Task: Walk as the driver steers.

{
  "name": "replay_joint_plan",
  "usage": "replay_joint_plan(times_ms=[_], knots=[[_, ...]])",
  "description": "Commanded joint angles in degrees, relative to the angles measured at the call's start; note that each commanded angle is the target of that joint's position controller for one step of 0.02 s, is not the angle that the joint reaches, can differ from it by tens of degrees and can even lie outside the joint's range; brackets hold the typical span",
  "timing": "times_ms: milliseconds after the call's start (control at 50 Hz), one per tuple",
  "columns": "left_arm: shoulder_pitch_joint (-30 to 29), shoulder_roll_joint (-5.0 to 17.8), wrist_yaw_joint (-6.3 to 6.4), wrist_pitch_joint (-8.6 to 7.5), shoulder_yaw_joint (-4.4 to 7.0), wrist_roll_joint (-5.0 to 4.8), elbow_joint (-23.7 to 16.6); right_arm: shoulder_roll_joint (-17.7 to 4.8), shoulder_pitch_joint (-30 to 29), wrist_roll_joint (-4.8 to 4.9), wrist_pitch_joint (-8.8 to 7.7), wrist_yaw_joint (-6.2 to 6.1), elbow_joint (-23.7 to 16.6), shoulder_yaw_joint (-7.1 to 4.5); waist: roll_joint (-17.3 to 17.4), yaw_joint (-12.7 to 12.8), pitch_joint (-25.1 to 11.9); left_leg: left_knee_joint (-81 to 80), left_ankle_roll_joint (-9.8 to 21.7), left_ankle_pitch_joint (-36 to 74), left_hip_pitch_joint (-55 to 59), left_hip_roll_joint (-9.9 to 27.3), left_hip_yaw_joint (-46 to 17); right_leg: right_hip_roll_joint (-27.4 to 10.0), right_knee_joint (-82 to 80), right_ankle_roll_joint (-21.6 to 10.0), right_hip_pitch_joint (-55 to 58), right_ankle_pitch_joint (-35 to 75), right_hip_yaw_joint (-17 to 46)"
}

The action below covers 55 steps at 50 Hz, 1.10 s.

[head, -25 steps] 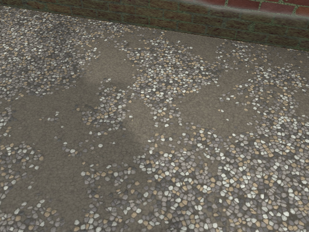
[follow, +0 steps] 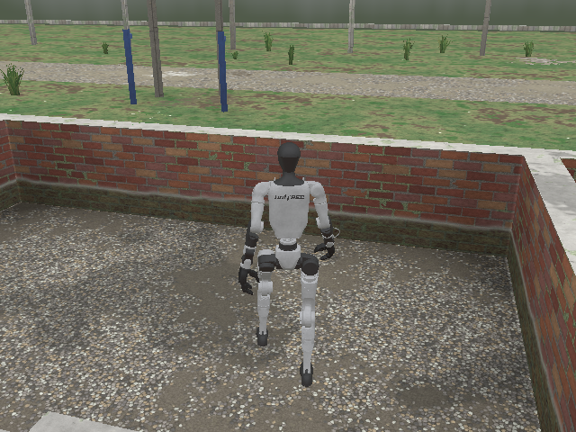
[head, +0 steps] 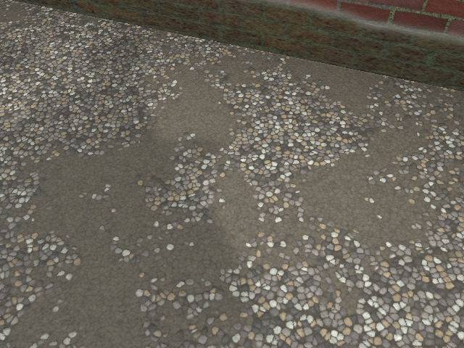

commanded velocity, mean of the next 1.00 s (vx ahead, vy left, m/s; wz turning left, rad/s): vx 0.47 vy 0.00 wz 0.00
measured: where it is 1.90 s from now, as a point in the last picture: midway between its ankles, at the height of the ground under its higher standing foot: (266, 269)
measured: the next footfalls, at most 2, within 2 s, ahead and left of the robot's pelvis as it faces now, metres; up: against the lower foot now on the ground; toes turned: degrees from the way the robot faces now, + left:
left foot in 0.14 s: +0.27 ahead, +0.14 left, +0.00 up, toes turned +2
right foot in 0.70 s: +0.59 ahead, -0.09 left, +0.00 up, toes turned -3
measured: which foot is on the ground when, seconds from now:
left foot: up 0.00-0.12, down 0.14-0.72, up 0.74-1.00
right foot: down 0.00-0.14, up 0.16-0.68, down 0.70-1.00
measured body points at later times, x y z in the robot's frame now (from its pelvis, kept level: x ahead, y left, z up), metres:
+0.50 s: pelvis +0.28 +0.06 +0.01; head +0.30 +0.06 +0.46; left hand +0.45 +0.31 -0.10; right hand +0.27 -0.20 -0.13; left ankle +0.23 +0.14 -0.74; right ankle +0.47 -0.12 -0.67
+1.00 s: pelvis +0.57 -0.01 +0.01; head +0.59 -0.01 +0.46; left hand +0.59 +0.26 -0.13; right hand +0.72 -0.27 -0.11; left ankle +0.70 +0.17 -0.67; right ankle +0.55 -0.09 -0.74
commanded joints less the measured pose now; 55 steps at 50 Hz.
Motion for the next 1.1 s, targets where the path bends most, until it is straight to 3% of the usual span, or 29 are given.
replay_joint_plan(times_ms=[20,60,80,100,120,140,160,180,200,220,240,280,320,360,480,600,660,680,700,720,740,760,780,800,820,880,960,1020,1100], knots=[[2.11,10.44,0.58,-0.40,2.16,-0.92,-1.53,-2.26,-8.60,0.27,-0.77,0.88,-5.97,0.30,-6.66,-1.27,9.26,-6.02,0.81,3.04,1.37,-1.40,0.60,-15.42,-4.78,-8.19,-7.18,14.96,6.50],[1.38,10.97,0.58,0.00,2.59,-0.94,-1.68,-3.72,-8.32,0.19,-1.07,1.42,-6.59,-0.09,-6.53,-2.92,8.27,-8.34,2.50,0.76,3.26,-2.01,0.47,-16.81,-1.68,-7.11,-2.92,20.84,5.76],[0.58,11.69,0.53,0.26,2.87,-0.72,-2.04,-4.96,-6.22,0.10,-1.23,1.53,-6.35,-0.63,-7.21,-4.57,6.21,-8.65,3.45,-0.93,7.17,-3.25,1.25,-16.94,1.87,-6.44,-1.43,29.58,5.04],[-0.13,12.32,0.46,0.66,3.09,-0.31,-2.38,-6.68,-1.61,0.08,-1.24,1.44,-5.30,-1.54,-8.21,-7.30,2.46,-7.96,4.57,-2.83,13.98,-5.20,2.62,-16.27,8.25,-5.64,-0.91,40.81,3.90],[-0.84,11.71,0.38,1.18,2.85,0.23,-2.86,-8.91,8.23,0.29,-1.09,1.09,-2.35,-2.94,-8.05,-12.04,-3.43,-7.82,6.09,-3.79,26.18,-7.09,3.87,-13.69,19.91,-4.23,-3.65,47.37,1.86],[-1.05,10.08,0.24,1.30,2.00,0.98,-4.42,-12.71,18.96,-0.08,-0.82,0.50,0.01,-4.13,-3.79,-15.90,-11.12,-6.95,9.35,-6.86,43.91,1.46,-6.29,-10.77,37.71,-2.34,-16.05,35.36,0.21],[6.94,0.56,-0.52,-0.04,-0.45,0.47,-4.90,-17.57,24.30,-1.11,-0.60,0.80,1.73,-4.99,13.91,-11.34,-21.54,-16.03,19.05,-23.13,62.42,16.28,-36.60,1.06,60.49,1.33,-36.96,-3.55,0.88],[3.92,4.98,-0.80,-1.88,0.51,-0.99,-4.38,-12.23,22.53,-0.93,-0.75,0.92,1.54,-3.38,11.35,-12.34,-20.72,-25.00,17.63,-27.24,60.25,16.51,-46.83,0.36,68.64,-0.05,-43.08,-14.45,9.43],[-2.44,9.38,-0.92,-2.89,1.74,-2.51,-6.87,-9.55,16.49,-0.72,-1.11,0.88,0.83,-2.51,8.70,-10.73,-10.72,-25.13,14.41,-24.32,51.94,15.15,-37.74,-2.91,70.67,-1.29,-47.89,-10.71,8.17],[-6.52,10.32,-0.48,-3.25,1.90,-2.41,-8.02,-7.76,10.70,-0.84,-1.34,0.93,-0.58,-1.84,2.63,-8.88,-6.36,-25.96,12.95,-16.68,42.31,13.24,-29.27,-6.28,68.23,-1.75,-45.63,-4.83,6.73],[-8.09,10.08,0.01,-2.98,2.37,-1.58,-8.24,-6.34,7.46,-1.44,-1.58,1.23,-0.96,-1.44,0.16,-6.91,-3.44,-27.36,12.16,-10.13,34.23,11.04,-22.75,-8.49,64.72,-1.67,-42.59,-0.98,6.01],[-5.54,7.80,0.21,-1.25,2.59,-1.04,-7.71,-4.08,5.95,-2.05,-1.93,1.62,-0.21,-0.84,2.60,-3.64,-2.34,-30.32,11.53,-6.52,27.00,7.35,-15.52,-10.75,60.03,-1.65,-36.44,1.92,6.29],[-6.10,6.90,0.28,-0.15,2.73,-0.88,-8.11,-4.82,8.13,-1.82,-2.12,1.32,1.20,-0.93,2.42,-2.95,-0.33,-32.61,12.61,-4.02,24.09,6.57,-11.96,-11.22,56.76,-0.99,-36.94,3.11,5.23],[-11.19,7.83,0.40,0.17,3.11,-0.35,-10.12,-6.74,10.37,-1.86,-2.07,0.47,2.12,-1.31,1.15,-3.58,1.90,-34.24,13.25,-2.73,24.69,6.81,-10.55,-11.79,51.34,0.22,-41.97,7.98,4.98],[-24.75,6.68,-0.61,-0.82,2.77,-0.22,-14.25,-8.30,16.74,-1.12,-1.04,-1.31,3.95,-1.31,0.75,-7.51,3.89,-34.92,10.71,-0.10,29.43,4.88,-5.11,-9.17,30.04,1.41,-43.90,23.93,2.11],[-33.64,7.02,-2.64,-1.61,2.09,-0.88,-18.24,-9.10,22.40,-0.63,0.62,-1.67,6.66,-1.75,0.76,-9.75,5.92,-30.16,10.25,3.30,41.36,8.92,-5.25,-7.21,21.13,-0.10,-46.18,18.94,1.59],[-29.48,9.55,-3.26,-2.10,2.96,-0.95,-18.13,-10.44,20.52,-0.60,1.47,-1.87,6.24,-2.31,2.97,-6.24,2.51,-23.39,8.65,18.85,44.23,9.66,-4.85,-4.38,19.07,-2.49,-37.37,12.44,-0.50],[-22.95,11.35,-3.10,-2.17,4.01,-0.87,-16.35,-10.49,19.06,-0.70,1.79,-1.85,5.80,-2.25,3.43,-2.47,-1.60,-15.83,7.56,28.80,43.16,7.79,-3.10,-2.24,18.07,-3.88,-27.85,12.56,-2.35],[-12.26,14.52,-2.62,-2.13,5.50,-0.70,-13.23,-9.00,18.57,-1.14,1.90,-1.83,4.99,-1.59,2.59,1.94,-8.59,-3.33,5.78,28.36,36.51,4.62,-0.83,-3.70,19.52,-6.15,-11.92,14.27,-0.66],[-2.83,20.39,-2.11,-1.86,6.94,0.64,-11.58,-4.01,23.46,-1.84,1.08,-1.37,3.49,0.06,-7.55,1.91,-18.83,19.27,2.17,7.85,15.37,-1.99,1.98,-18.85,20.21,-13.71,12.55,11.51,20.68],[-1.13,18.60,-2.22,-1.40,6.37,0.00,-10.64,-0.94,25.85,-1.12,-0.41,-0.92,4.61,1.12,-16.88,1.11,-25.02,33.37,0.51,-30.09,1.55,-9.33,-3.33,-26.33,10.34,-19.20,21.42,3.77,43.07],[-4.57,14.59,-2.19,-1.38,4.98,-0.44,-11.13,-7.60,20.81,0.42,-1.67,-0.63,3.52,-0.57,-12.44,1.62,-17.92,38.47,1.91,-29.66,-4.48,-5.43,-8.02,-23.97,8.35,-15.96,16.16,0.02,38.54],[-9.61,12.45,-1.95,-1.32,4.34,-0.29,-12.43,-9.04,15.49,1.37,-2.30,-0.61,1.74,-0.91,-9.39,0.40,-10.63,37.66,2.70,-24.82,-5.88,-2.31,-6.14,-21.92,7.32,-13.65,7.41,2.80,29.47],[-13.80,10.94,-2.14,-1.44,3.79,0.08,-13.01,-8.40,12.96,0.84,-2.25,-0.96,1.32,-0.99,-4.63,-1.55,-5.64,33.70,2.54,-19.96,-3.79,0.30,-4.72,-19.54,5.04,-12.48,-1.88,7.98,22.98],[-16.05,9.19,-2.33,-1.74,3.29,0.51,-13.30,-7.99,12.78,-0.04,-1.60,-1.32,1.38,-1.50,-4.49,-3.57,-3.36,29.80,2.41,-16.94,-0.49,2.22,-4.85,-17.26,3.16,-11.35,-7.81,11.08,18.57],[-15.67,9.45,-2.65,-2.23,3.36,0.52,-12.00,-4.30,15.29,-0.54,0.55,-1.54,1.85,-1.23,-5.37,-6.35,-1.19,24.90,1.33,-13.74,4.05,3.57,-4.21,-15.12,-1.16,-11.94,-15.19,15.20,12.74],[-14.13,11.32,-1.33,-1.75,3.60,0.96,-10.44,-3.77,9.36,-1.71,0.97,-1.92,-0.59,-1.22,-4.57,-6.52,0.94,10.82,-1.27,-4.65,3.11,2.14,-2.14,-12.79,0.65,-10.82,-16.74,40.33,3.71],[-11.63,12.01,-0.65,-1.04,3.46,0.65,-9.22,-2.38,3.30,-1.59,0.71,-1.37,-1.82,-0.53,-5.44,-4.04,-0.26,-1.59,-1.14,5.46,9.00,-1.02,0.30,-10.30,1.97,-8.61,-16.57,40.92,-0.19],[-10.52,12.20,-0.18,0.20,3.43,-0.03,-7.27,-4.26,0.16,-1.63,0.67,-0.69,-2.89,-0.76,-6.45,-3.46,-1.02,-8.15,0.28,4.89,10.54,-2.28,-1.40,-13.14,6.27,-8.02,-10.03,38.15,2.26]])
